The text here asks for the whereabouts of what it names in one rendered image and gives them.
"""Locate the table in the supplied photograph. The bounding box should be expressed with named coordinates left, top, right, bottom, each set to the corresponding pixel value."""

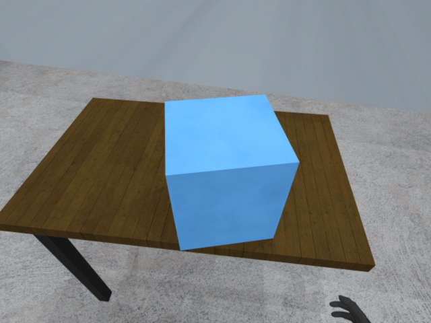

left=0, top=98, right=376, bottom=301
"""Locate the right robot hand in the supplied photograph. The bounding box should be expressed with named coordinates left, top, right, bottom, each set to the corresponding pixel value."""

left=329, top=295, right=371, bottom=323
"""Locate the carton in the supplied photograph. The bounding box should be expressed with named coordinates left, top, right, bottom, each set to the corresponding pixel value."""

left=165, top=95, right=300, bottom=250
